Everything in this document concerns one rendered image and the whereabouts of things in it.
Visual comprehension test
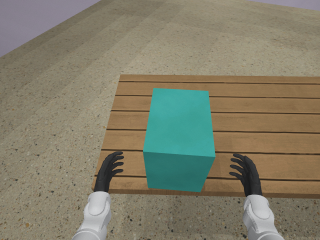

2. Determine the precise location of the robot right forearm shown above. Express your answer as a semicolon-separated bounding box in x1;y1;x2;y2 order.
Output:
242;194;285;240

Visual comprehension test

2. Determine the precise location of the table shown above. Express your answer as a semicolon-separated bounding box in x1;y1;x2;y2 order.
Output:
91;74;320;199

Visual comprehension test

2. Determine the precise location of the robot left forearm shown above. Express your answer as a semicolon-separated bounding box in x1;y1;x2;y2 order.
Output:
71;191;112;240

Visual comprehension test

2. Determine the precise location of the robot right hand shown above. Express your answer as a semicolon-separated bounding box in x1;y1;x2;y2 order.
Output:
229;153;263;197

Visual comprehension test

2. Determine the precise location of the carton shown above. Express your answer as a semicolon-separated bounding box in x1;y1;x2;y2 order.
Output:
143;88;216;192

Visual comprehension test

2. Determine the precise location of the robot left hand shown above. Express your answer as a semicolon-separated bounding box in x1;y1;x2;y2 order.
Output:
93;151;124;193

